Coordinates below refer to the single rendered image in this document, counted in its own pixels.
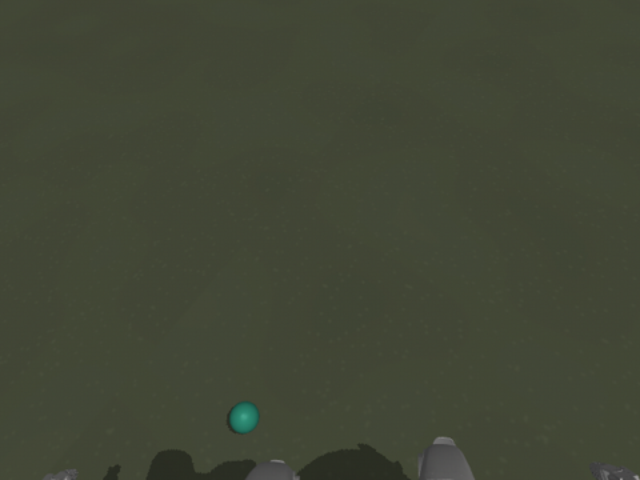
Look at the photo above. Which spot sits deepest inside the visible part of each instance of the right robot hand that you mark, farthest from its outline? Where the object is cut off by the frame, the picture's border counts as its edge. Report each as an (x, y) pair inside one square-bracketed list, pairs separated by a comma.
[(603, 471)]

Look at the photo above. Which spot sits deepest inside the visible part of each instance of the ball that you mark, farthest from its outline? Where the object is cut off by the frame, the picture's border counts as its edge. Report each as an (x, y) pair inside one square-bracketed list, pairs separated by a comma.
[(244, 417)]

